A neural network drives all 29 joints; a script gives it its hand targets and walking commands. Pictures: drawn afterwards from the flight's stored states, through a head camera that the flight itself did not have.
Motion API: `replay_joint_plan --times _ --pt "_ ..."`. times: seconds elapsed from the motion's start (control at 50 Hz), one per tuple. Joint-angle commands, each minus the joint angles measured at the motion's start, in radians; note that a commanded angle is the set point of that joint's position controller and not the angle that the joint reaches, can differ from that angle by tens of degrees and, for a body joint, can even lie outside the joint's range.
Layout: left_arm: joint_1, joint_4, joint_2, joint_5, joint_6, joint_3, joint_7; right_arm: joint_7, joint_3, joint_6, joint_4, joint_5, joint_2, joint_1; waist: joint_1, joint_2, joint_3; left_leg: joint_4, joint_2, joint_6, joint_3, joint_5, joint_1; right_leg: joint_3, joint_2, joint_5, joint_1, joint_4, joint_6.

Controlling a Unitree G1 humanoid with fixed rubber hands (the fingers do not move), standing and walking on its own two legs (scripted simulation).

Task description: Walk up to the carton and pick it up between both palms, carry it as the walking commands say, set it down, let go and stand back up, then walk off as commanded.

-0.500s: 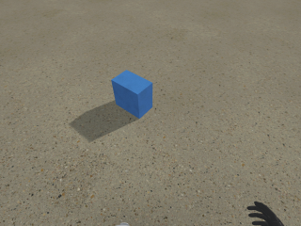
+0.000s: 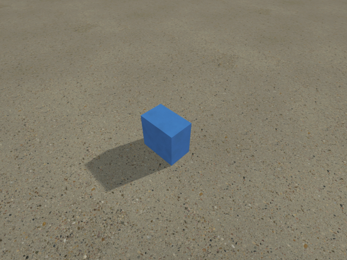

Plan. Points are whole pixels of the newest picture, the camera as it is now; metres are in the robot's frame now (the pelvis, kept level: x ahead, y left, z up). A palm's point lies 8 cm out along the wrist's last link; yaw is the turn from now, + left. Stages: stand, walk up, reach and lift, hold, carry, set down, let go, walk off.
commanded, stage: walk up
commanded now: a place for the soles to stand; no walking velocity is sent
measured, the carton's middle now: (166, 134) +1.10 +0.04 -0.60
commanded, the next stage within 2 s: none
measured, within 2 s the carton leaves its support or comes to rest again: neither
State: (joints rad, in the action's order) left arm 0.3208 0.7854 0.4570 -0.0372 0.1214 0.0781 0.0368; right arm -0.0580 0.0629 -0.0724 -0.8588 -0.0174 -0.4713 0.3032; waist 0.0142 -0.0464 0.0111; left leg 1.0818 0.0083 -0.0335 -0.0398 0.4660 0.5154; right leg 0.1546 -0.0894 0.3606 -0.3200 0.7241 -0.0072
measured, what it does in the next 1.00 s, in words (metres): walks ahead: left foot, then right foot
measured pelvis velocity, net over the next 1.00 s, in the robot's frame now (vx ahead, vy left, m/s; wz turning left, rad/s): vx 0.39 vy -0.02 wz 0.01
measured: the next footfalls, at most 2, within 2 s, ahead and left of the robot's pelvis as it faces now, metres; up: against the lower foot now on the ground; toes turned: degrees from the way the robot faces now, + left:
left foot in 0.16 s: +0.22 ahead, +0.14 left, +0.00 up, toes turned +4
right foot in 0.46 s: +0.33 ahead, -0.14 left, +0.00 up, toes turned -5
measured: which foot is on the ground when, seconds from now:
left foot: up 0.00-0.14, down 0.16-0.46, up 0.48-0.68, down 0.70-1.00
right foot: down 0.00-0.16, up 0.18-0.44, down 0.46-0.72, up 0.74-1.00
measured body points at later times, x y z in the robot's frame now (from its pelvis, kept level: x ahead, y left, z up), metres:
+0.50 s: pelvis +0.20 -0.01 -0.01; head +0.20 +0.00 +0.44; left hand +0.30 +0.32 -0.11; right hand +0.26 -0.36 -0.09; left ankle +0.18 +0.13 -0.70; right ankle +0.29 -0.13 -0.71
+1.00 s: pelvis +0.39 -0.02 +0.00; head +0.40 +0.00 +0.45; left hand +0.49 +0.32 -0.10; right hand +0.44 -0.37 -0.08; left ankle +0.36 +0.12 -0.71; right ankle +0.50 -0.16 -0.70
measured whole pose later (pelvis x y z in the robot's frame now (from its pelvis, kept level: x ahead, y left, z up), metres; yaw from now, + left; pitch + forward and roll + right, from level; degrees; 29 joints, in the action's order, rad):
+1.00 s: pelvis +0.39 -0.02 +0.00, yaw +1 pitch -2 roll +1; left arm 0.27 0.81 0.48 0.00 0.08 0.07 0.06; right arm -0.02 0.06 -0.11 -0.80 -0.02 -0.47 0.34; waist -0.04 0.06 0.06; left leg 0.73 -0.05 0.01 0.07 0.43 0.25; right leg 0.04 -0.10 0.35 -0.54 0.83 -0.03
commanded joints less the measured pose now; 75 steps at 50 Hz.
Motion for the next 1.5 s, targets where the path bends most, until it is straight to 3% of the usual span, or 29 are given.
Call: replay_joint_plan --times 0.0,0.08,0.1,0.12,0.14,0.36,0.4,0.42,0.44,0.48,0.6,0.64,0.68,0.7,0.76,0.86,0.92,0.96,0.98,1.0,1.02,1.06,1.16,1.24,1.28,1.3,1.4,1.46,1.48 --pt "-0.048 -0.062 0.297 0.012 0.000 0.077 0.004 -0.023 0.047 -0.035 0.086 0.016 -0.163 -0.033 -0.008 0.296 0.072 -0.314 -0.077 0.018 0.032 -0.117 -0.023 -0.258 -0.239 0.105 -0.016 -0.411 -0.224" --pt "-0.093 -0.084 0.209 0.020 -0.019 0.046 0.008 -0.004 0.083 -0.031 0.018 -0.005 -0.196 0.156 -0.117 0.119 -0.019 -0.432 0.026 -0.006 0.123 -0.192 -0.473 -0.089 -0.122 0.143 -0.266 -0.087 -0.139" --pt "-0.075 -0.096 0.154 0.034 -0.020 0.027 0.006 0.012 0.104 -0.033 0.017 -0.015 -0.267 0.221 -0.163 -0.121 -0.060 -0.590 -0.110 -0.079 -0.163 0.066 -0.590 -0.018 -0.041 0.068 -0.400 0.207 -0.096" --pt "-0.093 -0.119 0.128 0.040 -0.020 0.015 0.003 0.027 0.116 -0.042 0.061 -0.016 -0.341 0.219 -0.158 -0.244 -0.057 -0.836 -0.350 -0.199 -0.679 0.347 -0.583 -0.076 0.074 0.168 -0.527 0.438 -0.059" --pt "-0.087 -0.079 0.236 0.028 -0.031 0.046 -0.003 0.031 0.114 -0.043 0.096 0.003 -0.331 0.113 -0.120 -0.018 -0.019 -0.841 -0.397 -0.235 -0.725 0.361 -0.514 -0.205 0.020 0.126 -0.489 0.516 -0.049" --pt "0.100 -0.006 0.210 0.020 -0.022 0.060 0.029 0.019 0.073 -0.041 0.135 -0.009 -0.265 -0.105 0.038 -0.172 0.003 -0.646 -0.254 -0.185 -0.122 0.057 -0.007 -0.121 -0.011 -0.037 0.035 -0.027 -0.044" --pt "0.239 0.042 0.265 0.004 -0.010 0.096 0.009 0.016 0.037 -0.032 0.152 -0.013 -0.148 -0.097 0.124 0.079 -0.048 -0.272 -0.110 -0.104 0.041 0.075 0.236 -0.199 0.007 0.068 0.349 -0.167 -0.068" --pt "0.274 0.021 0.354 -0.006 -0.004 0.119 -0.007 0.017 0.021 -0.038 0.170 -0.001 -0.083 -0.087 0.147 0.328 -0.061 0.038 0.005 -0.031 0.147 0.060 0.391 -0.651 -0.221 0.423 0.404 -0.400 -0.150" --pt "0.181 -0.028 0.394 -0.001 -0.004 0.115 -0.008 0.030 0.034 -0.032 0.163 -0.001 -0.141 -0.097 0.108 0.236 -0.035 0.140 -0.007 -0.008 0.012 0.083 0.420 -0.922 -0.372 0.602 0.318 -0.513 -0.262" --pt "0.062 -0.065 0.328 0.012 -0.004 0.098 -0.007 0.031 0.044 -0.041 0.118 -0.010 -0.216 -0.057 0.056 0.099 0.030 0.114 -0.094 -0.007 -0.016 0.045 0.366 -0.774 -0.339 0.441 0.234 -0.453 -0.306" --pt "-0.025 -0.060 0.293 0.023 -0.023 0.066 0.007 0.018 0.051 -0.055 0.059 0.009 -0.175 0.072 -0.035 0.247 0.034 -0.324 -0.061 -0.008 0.080 -0.093 -0.090 -0.378 -0.208 0.048 -0.103 -0.307 -0.238" --pt "-0.077 -0.085 0.212 0.024 -0.035 0.035 0.012 0.029 0.069 -0.056 0.010 -0.006 -0.194 0.216 -0.120 0.155 -0.026 -0.443 -0.001 -0.014 0.108 -0.192 -0.411 -0.232 -0.100 0.092 -0.277 -0.066 -0.157" --pt "-0.124 -0.121 0.114 0.043 -0.038 0.008 0.000 0.056 0.102 -0.061 0.056 -0.024 -0.350 0.254 -0.160 -0.207 0.003 -0.864 -0.403 -0.148 -0.682 0.335 -0.524 -0.143 0.108 0.178 -0.627 0.432 -0.061" --pt "-0.117 -0.084 0.242 0.027 -0.047 0.040 -0.009 0.058 0.106 -0.057 0.094 -0.002 -0.357 0.140 -0.125 -0.006 0.042 -0.850 -0.441 -0.198 -0.689 0.365 -0.457 -0.258 0.038 0.139 -0.588 0.473 -0.050" --pt "-0.025 -0.044 0.247 0.029 -0.039 0.044 -0.003 0.058 0.096 -0.055 0.127 -0.006 -0.287 0.054 -0.063 0.010 0.064 -0.783 -0.434 -0.281 -0.525 0.213 -0.385 -0.251 -0.030 0.111 -0.527 0.411 -0.025" --pt "-0.046 -0.048 0.195 0.035 -0.027 0.038 0.016 0.049 0.081 -0.061 0.114 -0.007 -0.275 0.058 -0.055 -0.113 0.095 -0.702 -0.342 -0.258 -0.222 -0.313 -0.262 -0.160 -0.047 0.059 -0.351 0.201 -0.017" --pt "0.031 -0.021 0.178 0.036 -0.025 0.043 0.025 0.038 0.074 -0.048 0.141 -0.001 -0.259 -0.040 0.010 -0.158 0.035 -0.618 -0.263 -0.186 -0.077 -0.316 -0.138 -0.070 0.014 -0.084 -0.072 0.023 -0.031" --pt "0.175 0.028 0.228 0.022 -0.016 0.080 0.008 0.033 0.051 -0.038 0.157 -0.001 -0.189 -0.060 0.104 -0.009 -0.045 -0.315 -0.178 -0.126 0.033 -0.298 0.066 -0.041 0.101 -0.071 0.270 -0.062 -0.041" --pt "0.280 0.042 0.315 0.011 -0.013 0.112 -0.008 0.030 0.032 -0.039 0.186 0.007 -0.119 -0.045 0.162 0.252 -0.089 0.025 -0.068 -0.055 0.136 -0.263 0.235 -0.344 -0.063 0.165 0.403 -0.219 -0.096" --pt "0.261 -0.008 0.390 0.012 -0.007 0.118 -0.020 0.035 0.023 -0.037 0.204 0.014 -0.109 -0.030 0.129 0.332 -0.115 0.154 0.012 -0.016 0.070 0.061 0.361 -0.871 -0.335 0.344 0.397 -0.443 -0.240" --pt "0.174 -0.031 0.378 0.026 -0.009 0.108 -0.014 0.044 0.048 -0.024 0.171 0.002 -0.201 -0.064 0.097 0.151 -0.063 0.220 -0.047 -0.010 -0.024 0.061 0.323 -0.882 -0.364 0.427 0.322 -0.440 -0.303" --pt "0.101 -0.055 0.319 0.029 -0.006 0.090 -0.026 0.043 0.045 -0.027 0.141 -0.006 -0.210 -0.033 0.059 0.039 -0.008 0.157 -0.119 -0.015 -0.054 0.000 0.303 -0.715 -0.312 0.243 0.225 -0.399 -0.293" --pt "-0.016 -0.079 0.338 0.021 -0.021 0.079 -0.015 0.016 0.067 -0.015 0.091 0.008 -0.207 0.092 -0.016 0.260 0.047 -0.153 -0.100 0.009 0.044 0.048 -0.013 -0.466 -0.255 0.359 -0.159 -0.364 -0.275" --pt "-0.099 -0.081 0.241 0.026 -0.038 0.034 -0.026 0.029 0.084 -0.005 0.048 -0.022 -0.196 0.201 -0.113 0.132 0.003 -0.340 -0.022 -0.018 0.075 -0.157 -0.375 -0.265 -0.127 0.319 -0.405 -0.111 -0.153" --pt "-0.107 -0.089 0.133 0.035 -0.048 0.003 -0.042 0.049 0.098 -0.013 0.109 -0.043 -0.311 0.146 -0.114 -0.216 0.074 -0.852 -0.346 -0.138 -0.585 0.454 -0.296 -0.066 0.087 0.208 -0.556 0.350 -0.049" --pt "-0.090 -0.055 0.238 0.028 -0.051 0.030 -0.053 0.053 0.108 -0.011 0.137 -0.029 -0.356 0.062 -0.095 -0.086 0.089 -0.867 -0.415 -0.201 -0.678 0.457 -0.249 -0.202 0.069 0.195 -0.517 0.415 -0.027" --pt "0.075 0.029 0.211 0.040 -0.029 0.023 -0.056 0.057 0.077 0.000 0.137 -0.011 -0.245 -0.012 -0.009 -0.068 0.034 -0.569 -0.362 -0.245 -0.306 -0.348 -0.190 -0.163 0.010 0.167 -0.268 0.272 -0.035" --pt "0.109 0.059 0.186 0.035 -0.014 0.025 -0.065 0.057 0.040 0.011 0.134 0.002 -0.170 -0.113 0.053 -0.037 -0.015 -0.342 -0.216 -0.112 -0.045 -0.488 -0.030 -0.156 0.036 -0.154 0.047 -0.079 -0.060" --pt "0.092 0.055 0.244 0.021 -0.011 0.041 -0.072 0.059 0.026 0.015 0.134 0.012 -0.120 -0.073 0.034 0.119 -0.035 -0.190 -0.137 -0.054 0.037 -0.380 0.030 -0.369 -0.068 -0.270 0.093 -0.165 -0.089"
